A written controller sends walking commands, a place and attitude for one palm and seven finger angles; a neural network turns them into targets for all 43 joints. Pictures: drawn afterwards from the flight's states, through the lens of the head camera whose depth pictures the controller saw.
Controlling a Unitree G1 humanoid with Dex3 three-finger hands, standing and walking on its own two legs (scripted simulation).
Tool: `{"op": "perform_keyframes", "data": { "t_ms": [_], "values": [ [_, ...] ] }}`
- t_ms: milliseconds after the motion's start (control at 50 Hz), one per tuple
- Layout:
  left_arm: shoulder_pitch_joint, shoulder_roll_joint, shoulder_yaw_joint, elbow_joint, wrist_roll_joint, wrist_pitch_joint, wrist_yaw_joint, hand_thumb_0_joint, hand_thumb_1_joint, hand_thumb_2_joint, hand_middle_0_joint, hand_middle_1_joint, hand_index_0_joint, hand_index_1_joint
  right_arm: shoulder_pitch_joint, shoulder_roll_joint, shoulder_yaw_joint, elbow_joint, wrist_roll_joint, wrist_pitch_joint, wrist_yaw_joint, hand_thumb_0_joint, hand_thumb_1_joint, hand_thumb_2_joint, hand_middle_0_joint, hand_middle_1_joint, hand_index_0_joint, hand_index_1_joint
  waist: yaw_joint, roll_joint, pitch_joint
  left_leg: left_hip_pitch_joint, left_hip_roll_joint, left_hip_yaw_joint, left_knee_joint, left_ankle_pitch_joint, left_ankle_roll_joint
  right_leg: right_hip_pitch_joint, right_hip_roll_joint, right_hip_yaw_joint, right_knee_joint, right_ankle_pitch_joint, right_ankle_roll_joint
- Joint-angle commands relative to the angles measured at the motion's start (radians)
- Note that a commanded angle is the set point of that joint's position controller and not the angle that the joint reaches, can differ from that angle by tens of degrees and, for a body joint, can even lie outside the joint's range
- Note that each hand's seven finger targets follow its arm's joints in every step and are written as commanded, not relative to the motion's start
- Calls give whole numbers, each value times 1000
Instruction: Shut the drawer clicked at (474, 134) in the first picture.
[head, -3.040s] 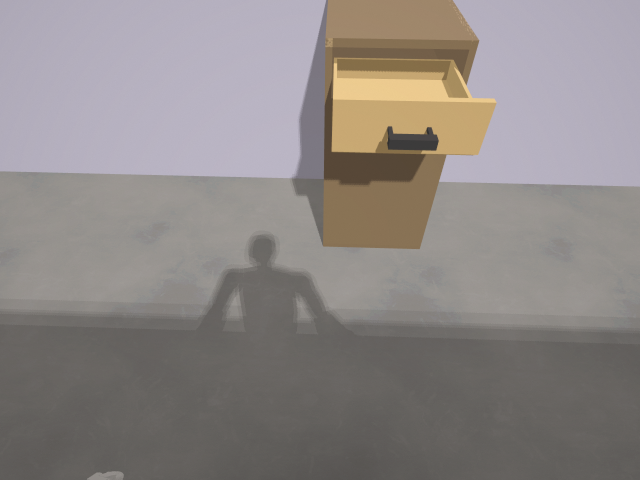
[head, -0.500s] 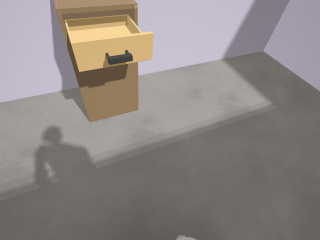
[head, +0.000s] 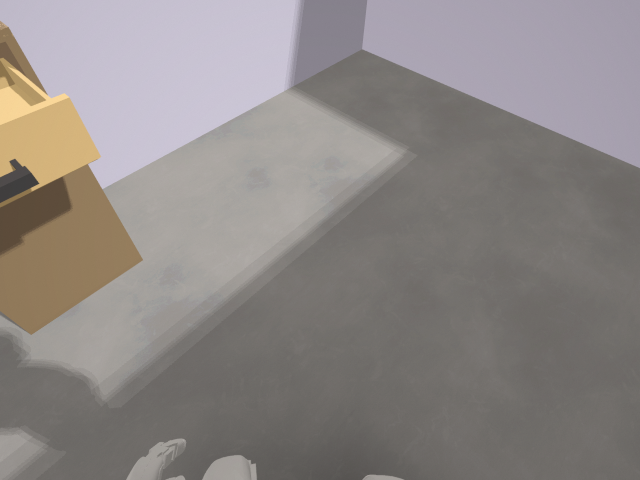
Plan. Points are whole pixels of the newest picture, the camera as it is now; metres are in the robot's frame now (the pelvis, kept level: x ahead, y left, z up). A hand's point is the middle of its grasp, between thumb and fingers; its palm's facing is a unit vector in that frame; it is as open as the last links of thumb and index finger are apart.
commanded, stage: walk to a spot facing it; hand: left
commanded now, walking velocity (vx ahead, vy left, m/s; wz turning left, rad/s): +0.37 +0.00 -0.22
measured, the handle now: out of the picture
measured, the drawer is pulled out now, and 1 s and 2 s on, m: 0.29 0.29 0.29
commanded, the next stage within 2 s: turn to face it in 0.56 s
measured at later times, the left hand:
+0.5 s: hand (171, 426) +0.23 +0.22 -0.16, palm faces -0.09 -0.99 -0.13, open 7.4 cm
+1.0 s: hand (281, 268) +0.50 +0.07 -0.15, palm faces -0.22 -0.96 -0.16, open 7.4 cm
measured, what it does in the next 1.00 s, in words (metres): walks ahead: left foot, then right foot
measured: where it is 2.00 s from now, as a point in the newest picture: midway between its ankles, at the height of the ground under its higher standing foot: (336, 429)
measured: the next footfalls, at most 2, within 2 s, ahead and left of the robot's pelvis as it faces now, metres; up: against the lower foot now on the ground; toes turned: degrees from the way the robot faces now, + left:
left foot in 0.26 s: +0.22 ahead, +0.13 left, +0.00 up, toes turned +3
right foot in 0.78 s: +0.42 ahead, -0.16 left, +0.00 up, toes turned -26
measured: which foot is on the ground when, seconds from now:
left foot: up 0.00-0.24, down 0.26-0.78, up 0.80-1.00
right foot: down 0.00-0.26, up 0.28-0.76, down 0.78-1.00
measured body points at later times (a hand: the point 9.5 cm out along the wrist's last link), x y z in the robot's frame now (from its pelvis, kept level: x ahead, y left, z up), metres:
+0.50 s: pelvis +0.19 +0.04 +0.02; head +0.20 +0.08 +0.47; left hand +0.23 +0.27 -0.15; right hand +0.16 -0.19 -0.11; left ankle +0.18 +0.12 -0.73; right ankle +0.19 -0.12 -0.63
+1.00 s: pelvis +0.34 -0.05 +0.00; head +0.35 -0.06 +0.45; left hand +0.51 +0.12 -0.14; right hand +0.26 -0.25 -0.16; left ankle +0.34 +0.09 -0.65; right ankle +0.38 -0.15 -0.73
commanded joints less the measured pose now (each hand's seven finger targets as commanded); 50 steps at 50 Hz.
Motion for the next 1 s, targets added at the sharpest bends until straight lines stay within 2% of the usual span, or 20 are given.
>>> {"op": "perform_keyframes", "data": {
  "t_ms": [0, 140, 200, 220, 240, 260, 300, 340, 380, 540, 660, 700, 720, 740, 760, 780, 800, 860, 900, 980],
  "values": [
    [67, 170, 52, -22, 4, -19, 17, 0, 900, 900, -200, -300, -200, -300, 59, -42, -16, -67, -7, -15, 11, 0, -900, -900, 200, 300, 200, 300, 27, -119, -61, 10, -8, 17, -158, 93, -17, -49, -237, 246, -393, -213, -114],
    [171, 167, 56, 19, 5, -27, 17, 0, 900, 900, -200, -300, -200, -300, -100, -22, -22, -128, 1, -49, 24, 0, -900, -900, 200, 300, 200, 300, 88, -98, -23, 68, -65, 19, -494, 58, 1, 65, -256, 336, -367, -228, -136],
    [161, 136, 55, 21, -3, -20, 17, 0, 900, 900, -200, -300, -200, -300, -3, -40, -24, -90, 1, -68, 14, 0, -900, -900, 200, 300, 200, 300, 36, -28, -29, 359, -92, 32, -702, 95, 4, -57, -171, 272, -227, -248, -84],
    [161, 97, 46, 10, -6, -18, 10, 0, 900, 900, -200, -300, -200, -300, 93, -104, -36, -63, -4, -73, 2, 0, -900, -900, 200, 300, 200, 300, -9, 108, -50, 504, 9, -125, -801, -79, 42, -181, -89, 218, -21, -234, -47],
    [163, 32, 34, -11, -10, -19, 2, 0, 900, 900, -200, -300, -200, -300, 207, -205, -61, -46, -18, -72, -2, 0, -900, -900, 200, 300, 200, 300, -41, 360, -65, 581, 258, -452, -983, -282, 134, -343, 24, 49, 328, -313, 8],
    [106, 73, 41, -33, 2, -25, 4, 0, 900, 900, -200, -300, -200, -300, 214, -185, -49, -41, -15, -68, -9, 0, -900, -900, 200, 300, 200, 300, -49, 289, -33, 514, 329, -586, -1073, -377, 187, -400, -13, 96, 515, -310, 9],
    [106, 74, 55, 1, 9, -19, -7, 0, 900, 900, -200, -300, -200, -300, 83, -97, -24, -62, -5, -74, -13, 0, -900, -900, 200, 300, 200, 300, 18, 99, 45, 365, 266, -421, -1096, -314, 151, -404, -93, 132, 656, -130, 14],
    [184, 47, 56, 43, 14, -3, -16, 0, 900, 900, -200, -300, -200, -300, 8, -45, -9, -61, 4, -91, -19, 0, -900, -900, 200, 300, 200, 300, 75, 101, 17, 340, 187, -186, -1064, -47, 100, -341, -120, 123, 644, -16, 37],
    [203, 25, 58, 54, 16, 15, -15, 0, 900, 900, -200, -300, -200, -300, 29, -28, -12, -48, 7, -100, -24, 0, -900, -900, 200, 300, 200, 300, 80, 98, -7, 351, 161, -66, -1050, 119, 104, -332, -126, 108, 635, 27, 58],
    [56, -10, 48, 14, 13, 30, -31, 0, 900, 900, -200, -300, -200, -300, 139, -34, -9, 16, 9, -95, -30, 0, -900, -900, 200, 300, 200, 300, 42, 143, 32, 505, 155, 125, -985, 489, 126, -434, -139, -5, 414, 87, 88],
    [-58, -30, 32, -11, 9, 13, -27, 0, 900, 900, -200, -300, -200, -300, 181, -35, -11, 50, -3, -74, -30, 0, -900, -900, 200, 300, 200, 300, 10, 171, 50, 511, 160, 197, -875, 729, 138, -260, -72, -73, 125, 40, 37],
    [79, -10, 28, 37, 11, -6, -11, 0, 900, 900, -200, -300, -200, -300, 151, -56, -15, 69, 3, -70, -30, 0, -900, -900, 200, 300, 200, 300, 75, 166, -57, 515, 159, 190, -714, 889, 126, -36, -34, -86, 31, 57, 8],
    [206, 20, 33, 84, 15, -19, -3, 0, 900, 900, -200, -300, -200, -300, 137, -57, -13, 73, 11, -68, -26, 0, -900, -900, 200, 300, 200, 300, 133, 114, -144, 466, 122, 199, -575, 842, 94, 164, -19, -104, -58, 165, 7],
    [315, 90, 45, 126, 15, -33, 13, 0, 900, 900, -200, -300, -200, -300, 148, -21, -6, 76, 23, -67, -16, 0, -900, -900, 200, 300, 200, 300, 180, 10, -236, 275, 79, 182, -393, 615, 61, 425, -132, -1, -41, 389, -14],
    [401, 183, 67, 151, 10, -46, 28, 0, 900, 900, -200, -300, -200, -300, 191, 55, 4, 62, 37, -67, -17, 0, -900, -900, 200, 300, 200, 300, 187, -207, -361, 19, -72, 167, -85, -152, 17, 671, -449, 324, -17, 841, -136],
    [400, 212, 61, 147, -9, -45, 30, 0, 900, 900, -200, -300, -200, -300, 169, 36, 2, 54, 38, -54, -29, 0, -900, -900, 200, 300, 200, 300, 175, -127, -371, 32, -86, 11, 71, -317, 25, 566, -521, 315, -76, 1007, -192],
    [320, 199, 56, 122, -8, -44, 36, 0, 900, 900, -200, -300, -200, -300, 152, 49, 2, 49, 36, -42, -27, 0, -900, -900, 200, 300, 200, 300, 154, -204, -381, 29, -67, -62, 118, -258, 24, 468, -504, 326, -137, 837, -175],
    [102, 85, 29, 64, -6, -23, 55, 0, 900, 900, -200, -300, -200, -300, 93, 58, -4, 64, 16, 2, -22, 0, -900, -900, 200, 300, 200, 300, 73, -46, -110, 36, -15, -58, 87, -101, 12, 88, -427, 133, -264, 438, -102],
    [29, 72, 27, 37, 0, -15, 58, 0, 900, 900, -200, -300, -200, -300, 133, 73, -4, 68, 12, 32, -15, 0, -900, -900, 200, 300, 200, 300, 26, -92, -84, 76, -21, -33, 11, -68, -2, -28, -399, 35, -309, 254, -78],
    [11, 83, 38, 15, 4, 4, 56, 0, 900, 900, -200, -300, -200, -300, 91, 61, -12, 24, 5, 48, 3, 0, -900, -900, 200, 300, 200, 300, 22, -111, -65, 61, -31, 12, -97, -30, -7, -52, -386, -27, -351, -13, -62]
  ]
}}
